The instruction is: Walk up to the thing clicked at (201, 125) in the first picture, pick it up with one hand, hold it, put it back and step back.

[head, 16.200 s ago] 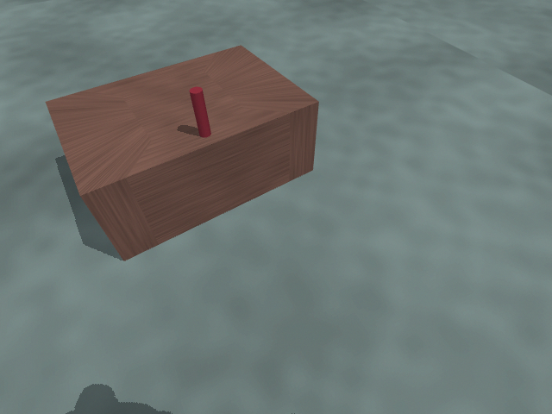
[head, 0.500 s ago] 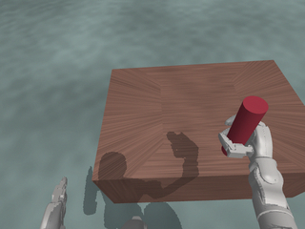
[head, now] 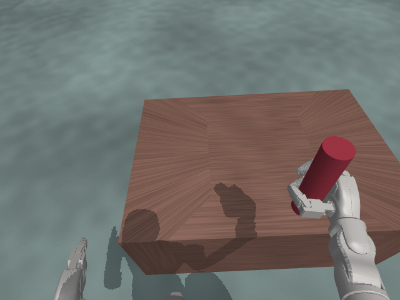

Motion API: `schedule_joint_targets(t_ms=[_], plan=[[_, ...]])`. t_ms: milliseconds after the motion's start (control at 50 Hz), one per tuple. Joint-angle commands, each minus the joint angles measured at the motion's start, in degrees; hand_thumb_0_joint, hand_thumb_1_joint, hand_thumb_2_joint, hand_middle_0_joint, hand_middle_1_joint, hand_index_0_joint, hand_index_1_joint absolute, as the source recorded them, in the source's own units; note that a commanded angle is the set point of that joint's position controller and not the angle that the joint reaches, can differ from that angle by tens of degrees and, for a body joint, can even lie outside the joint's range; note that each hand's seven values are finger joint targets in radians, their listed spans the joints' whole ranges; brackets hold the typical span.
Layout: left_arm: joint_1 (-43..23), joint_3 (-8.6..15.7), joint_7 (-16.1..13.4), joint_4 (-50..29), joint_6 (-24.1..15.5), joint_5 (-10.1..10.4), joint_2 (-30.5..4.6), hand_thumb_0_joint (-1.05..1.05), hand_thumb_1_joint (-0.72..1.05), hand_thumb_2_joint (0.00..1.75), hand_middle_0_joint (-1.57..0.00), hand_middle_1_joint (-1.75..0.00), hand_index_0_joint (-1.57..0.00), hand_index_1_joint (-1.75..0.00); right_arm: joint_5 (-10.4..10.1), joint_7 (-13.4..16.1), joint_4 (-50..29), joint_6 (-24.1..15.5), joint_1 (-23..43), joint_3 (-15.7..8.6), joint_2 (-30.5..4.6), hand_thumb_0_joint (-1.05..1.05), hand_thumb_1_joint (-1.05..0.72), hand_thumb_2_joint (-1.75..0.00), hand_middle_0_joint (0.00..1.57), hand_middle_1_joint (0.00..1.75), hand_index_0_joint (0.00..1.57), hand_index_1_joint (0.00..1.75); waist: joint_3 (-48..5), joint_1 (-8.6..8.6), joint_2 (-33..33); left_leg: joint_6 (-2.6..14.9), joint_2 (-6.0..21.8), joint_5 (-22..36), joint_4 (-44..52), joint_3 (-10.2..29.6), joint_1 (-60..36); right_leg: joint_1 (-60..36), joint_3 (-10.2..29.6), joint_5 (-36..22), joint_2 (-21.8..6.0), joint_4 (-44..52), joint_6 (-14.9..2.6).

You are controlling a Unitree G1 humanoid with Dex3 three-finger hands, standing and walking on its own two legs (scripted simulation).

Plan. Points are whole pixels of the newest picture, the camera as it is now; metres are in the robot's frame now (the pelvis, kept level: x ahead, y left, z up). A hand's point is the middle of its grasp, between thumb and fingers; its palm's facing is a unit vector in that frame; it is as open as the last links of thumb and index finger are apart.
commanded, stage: hold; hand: right
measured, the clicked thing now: (317, 182) +0.33 -0.17 +0.08
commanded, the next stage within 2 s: none
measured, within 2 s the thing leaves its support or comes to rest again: neither
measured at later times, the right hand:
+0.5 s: hand (313, 191) +0.32 -0.17 +0.07, palm faces +0.06 +1.00 +0.01, open 6.7 cm
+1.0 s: hand (310, 189) +0.33 -0.17 +0.06, palm faces +0.04 +1.00 +0.01, open 6.7 cm
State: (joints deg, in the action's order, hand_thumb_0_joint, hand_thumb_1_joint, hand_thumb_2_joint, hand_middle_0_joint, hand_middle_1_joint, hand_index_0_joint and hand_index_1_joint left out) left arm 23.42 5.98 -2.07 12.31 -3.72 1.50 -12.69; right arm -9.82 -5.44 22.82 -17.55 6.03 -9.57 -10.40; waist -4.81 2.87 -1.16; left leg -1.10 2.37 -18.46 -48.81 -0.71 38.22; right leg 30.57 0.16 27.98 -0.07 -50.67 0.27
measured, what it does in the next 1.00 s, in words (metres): stands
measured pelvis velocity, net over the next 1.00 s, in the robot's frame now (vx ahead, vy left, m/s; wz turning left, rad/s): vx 0.00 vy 0.00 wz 0.00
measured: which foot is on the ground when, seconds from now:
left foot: down 0.00-1.00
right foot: down 0.00-1.00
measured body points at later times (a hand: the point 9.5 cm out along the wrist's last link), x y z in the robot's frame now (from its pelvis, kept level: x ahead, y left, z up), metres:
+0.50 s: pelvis +0.00 +0.00 +0.01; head +0.02 -0.01 +0.46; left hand +0.15 +0.27 -0.03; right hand +0.31 -0.22 +0.07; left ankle +0.06 +0.13 -0.69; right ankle -0.02 -0.12 -0.69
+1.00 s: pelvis +0.00 +0.00 +0.01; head +0.03 -0.01 +0.46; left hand +0.16 +0.26 -0.03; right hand +0.32 -0.22 +0.07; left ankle +0.06 +0.13 -0.69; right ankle -0.02 -0.12 -0.69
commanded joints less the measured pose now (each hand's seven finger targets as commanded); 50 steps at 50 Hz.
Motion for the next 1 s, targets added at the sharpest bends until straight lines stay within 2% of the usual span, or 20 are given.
schedule_joint_targets(t_ms=[0, 120, 200, 240, 260, 300, 340, 360, 420, 480, 560, 620, 640, 740, 760, 780, 840, 880, 900, 980], plan=[[-1.20, 5.69, -1.19, -9.07, -3.34, 0.24, -9.94, 0.00, -0.54, 0.04, -0.05, -0.05, -0.05, -0.05, -0.56, 0.10, -13.21, -4.09, 14.86, -2.34, -8.06, 0.00, -0.53, -1.33, 1.39, 1.45, 1.41, 1.45, -12.57, 0.14, 0.65, 1.12, -1.11, 10.05, 6.11, -1.12, -13.54, -0.47, 0.14, -14.13, 0.44, 9.88, -0.31], [-0.56, 3.34, -0.71, -5.36, -3.41, 0.34, -7.13, 0.00, -0.53, 0.04, -0.05, -0.05, -0.05, -0.05, -1.15, -0.61, -12.99, -3.42, 12.75, -2.62, -7.85, 0.00, -0.53, -1.32, 1.40, 1.45, 1.42, 1.45, -8.61, -0.93, 1.10, 0.86, -0.94, 6.17, 8.02, -1.25, -13.86, 0.97, -0.27, -9.13, 0.75, 11.35, -0.62], [-4.30, 6.06, -1.32, -8.88, -4.16, 0.35, -10.74, 0.00, -0.53, 0.04, -0.05, -0.05, -0.05, -0.05, -1.59, -0.97, -17.09, -3.87, 15.17, -2.46, -8.53, 0.00, -0.53, -1.32, 1.39, 1.44, 1.41, 1.44, -13.76, -0.09, 0.33, 0.97, -1.07, 8.59, 7.76, -1.18, -15.84, -1.95, 0.16, -11.67, 0.51, 11.32, -0.52], [-2.74, 2.07, -1.08, -7.74, -4.28, 0.38, -6.86, 0.00, -0.53, 0.04, -0.04, -0.05, -0.05, -0.05, -1.71, -1.06, -16.40, -3.78, 13.80, -1.36, -6.78, 0.00, -0.52, -1.31, 1.38, 1.44, 1.40, 1.44, -14.26, -0.63, 0.49, 1.05, -1.04, 10.58, 7.50, -1.45, -16.76, -2.53, 0.25, -14.35, 0.66, 11.02, -0.31], [-4.11, 2.39, -1.28, -8.44, -4.41, 0.55, -7.22, 0.00, -0.54, 0.04, -0.05, -0.05, -0.05, -0.05, -1.78, -1.00, -16.35, -3.82, 14.45, -1.61, -7.25, 0.00, -0.52, -1.31, 1.38, 1.43, 1.40, 1.43, -14.69, -0.66, 0.07, 1.10, -1.02, 11.76, 7.42, -1.41, -17.06, -2.57, 0.29, -15.58, 0.63, 10.89, -0.31], [-4.97, 1.60, -1.35, -8.03, -4.40, 0.45, -6.64, 0.00, -0.54, 0.04, -0.04, -0.05, -0.05, -0.05, -1.70, -0.89, -15.21, -3.69, 13.88, -1.79, -7.36, 0.00, -0.52, -1.33, 1.39, 1.45, 1.41, 1.45, -13.29, -0.61, -0.02, 0.97, -1.02, 9.96, 8.07, -1.35, -16.71, -2.31, 0.15, -13.63, 0.55, 11.37, -0.49], [-3.88, 4.55, -1.90, -6.38, -4.18, 0.35, -9.58, 0.00, -0.54, 0.05, -0.05, -0.05, -0.05, -0.05, -1.60, -0.65, -14.65, -3.54, 13.79, -3.10, -9.02, 0.00, -0.51, -1.33, 1.40, 1.46, 1.42, 1.46, -12.35, -0.12, -0.51, 0.74, -0.93, 8.84, 9.00, -1.01, -16.28, -2.61, -0.09, -11.88, 0.66, 11.73, -0.80], [-3.09, 3.02, -1.68, -4.72, -4.12, 0.33, -7.98, 0.00, -0.54, 0.04, -0.05, -0.05, -0.05, -0.05, -1.48, -0.52, -15.17, -3.50, 14.28, -3.22, -9.26, 0.00, -0.53, -1.34, 1.41, 1.47, 1.43, 1.47, -11.18, -0.88, 0.75, 0.82, -0.95, 8.07, 8.97, -1.18, -15.93, -2.15, 0.02, -11.33, 0.66, 12.35, -0.61], [-4.77, 4.98, -1.86, -6.06, -4.46, 0.42, -10.04, 0.00, -0.53, 0.04, -0.05, -0.05, -0.05, -0.05, -1.66, -0.08, -14.45, -3.47, 14.55, -3.69, -9.51, 0.00, -0.55, -1.33, 1.41, 1.46, 1.43, 1.46, -9.58, -0.42, 0.15, 0.78, -1.05, 7.14, 9.46, -1.31, -16.01, -1.50, 0.31, -9.96, 0.50, 13.13, -0.59], [-3.53, 2.22, -1.44, -3.44, -4.63, 0.25, -6.66, 0.00, -0.53, 0.04, -0.05, -0.05, -0.05, -0.04, -1.54, -0.83, -10.46, -3.61, 14.04, -1.88, -6.89, 0.00, -0.54, -1.33, 1.41, 1.46, 1.43, 1.46, -6.14, 0.32, -1.10, 0.76, -1.05, 6.13, 9.37, -1.33, -14.00, 0.54, 0.29, -8.80, 0.39, 12.79, -0.85], [-5.50, 2.17, -1.37, -8.13, -5.27, 0.16, -7.49, 0.00, -0.53, 0.04, -0.04, -0.05, -0.05, -0.04, -1.50, -1.91, -13.90, -4.32, 15.16, -0.63, -6.67, 0.00, -0.52, -1.33, 1.41, 1.46, 1.42, 1.46, -13.22, -0.07, 0.10, 1.01, -1.12, 9.24, 8.62, -1.43, -17.12, -3.06, 0.44, -12.81, 0.32, 12.68, -0.36], [-2.03, 2.62, -1.40, -5.93, -4.66, 0.23, -8.09, 0.00, -0.54, 0.04, -0.04, -0.05, -0.05, -0.05, -1.26, -1.29, -16.41, -4.19, 13.22, -3.30, -10.12, 0.00, -0.52, -1.31, 1.39, 1.44, 1.41, 1.44, -17.35, -1.41, 3.35, 1.30, -1.13, 14.94, 7.51, -1.60, -19.73, -6.02, 0.18, -19.55, 0.70, 12.22, 0.32], [-1.89, 3.24, -1.44, -5.60, -4.65, 0.09, -8.87, 0.00, -0.54, 0.05, -0.04, -0.05, -0.05, -0.05, -1.81, -1.36, -15.66, -4.21, 12.68, -1.92, -8.09, 0.00, -0.54, -1.31, 1.39, 1.43, 1.41, 1.43, -15.86, -0.79, 2.26, 1.25, -1.21, 15.11, 7.77, -1.67, -19.34, -5.28, 0.24, -19.97, 0.70, 12.07, 0.29], [-6.04, 3.21, -1.41, -4.61, -4.65, 0.06, -8.22, 0.00, -0.54, 0.05, -0.05, -0.05, -0.05, -0.05, -1.97, 0.26, -16.09, -4.90, 16.40, -4.45, -9.35, 0.00, -0.52, -1.35, 1.41, 1.47, 1.43, 1.47, -12.53, -1.21, 1.19, 1.21, -1.16, 11.72, 8.38, -1.34, -17.15, -2.81, 0.59, -15.86, 0.23, 12.28, -0.06], [-7.23, 4.66, -1.72, -6.18, -4.95, 0.10, -9.95, 0.00, -0.55, 0.05, -0.04, -0.05, -0.05, -0.05, -1.81, 0.33, -13.92, -4.80, 15.19, -3.90, -8.93, 0.00, -0.55, -1.34, 1.42, 1.47, 1.43, 1.47, -10.91, -0.08, -0.62, 0.95, -1.32, 10.31, 8.70, -1.46, -16.33, -2.62, 0.88, -14.13, -0.06, 12.69, -0.30], [-5.89, 2.28, -1.47, -4.82, -4.88, -0.03, -7.70, 0.00, -0.54, 0.05, -0.04, -0.05, -0.05, -0.05, -1.50, 0.26, -13.73, -4.79, 13.86, -2.53, -7.58, 0.00, -0.53, -1.34, 1.41, 1.47, 1.43, 1.47, -9.50, -0.96, -0.78, 0.98, -1.16, 9.77, 8.99, -1.38, -16.88, -1.92, 0.79, -13.24, 0.07, 12.92, -0.31], [-5.54, 0.16, -1.45, -6.25, -4.97, 0.24, -5.75, 0.00, -0.54, 0.04, -0.04, -0.05, -0.05, -0.05, -1.33, -0.93, -12.24, -4.89, 14.71, -0.04, -5.77, 0.00, -0.56, -1.34, 1.43, 1.47, 1.44, 1.47, -10.51, 0.28, -1.43, 0.81, -1.18, 10.92, 9.15, -1.39, -17.38, -2.47, 0.30, -14.11, 0.28, 12.70, -0.54], [-3.77, 2.45, -1.83, -5.94, -4.64, 0.36, -8.15, 0.00, -0.54, 0.04, -0.05, -0.05, -0.05, -0.05, -1.36, -1.64, -11.68, -4.35, 14.50, -1.44, -7.84, 0.00, -0.54, -1.33, 1.42, 1.46, 1.43, 1.46, -11.63, 0.49, 0.22, 0.91, -1.23, 10.87, 9.24, -1.42, -17.46, -3.60, 0.28, -14.18, 0.31, 13.18, -0.42], [-1.88, 1.21, -1.52, -3.91, -4.36, 0.26, -6.78, 0.00, -0.54, 0.04, -0.05, -0.05, -0.05, -0.04, -1.27, -2.08, -10.60, -3.92, 12.61, -0.43, -6.73, 0.00, -0.53, -1.33, 1.41, 1.46, 1.43, 1.46, -10.60, 0.09, 0.60, 0.97, -1.16, 10.91, 9.26, -1.56, -17.37, -3.47, 0.18, -14.28, 0.39, 13.41, -0.31], [-0.96, 2.36, -1.23, -2.62, -4.41, 0.26, -7.37, 0.00, -0.54, 0.04, -0.05, -0.05, -0.05, -0.05, -2.01, -2.00, -12.07, -3.50, 13.06, -3.59, -8.91, 0.00, -0.54, -1.32, 1.40, 1.44, 1.42, 1.44, -11.07, -0.61, 2.21, 0.92, -0.92, 11.08, 9.41, -1.43, -17.41, -3.56, -0.18, -14.13, 0.77, 13.18, -0.34]])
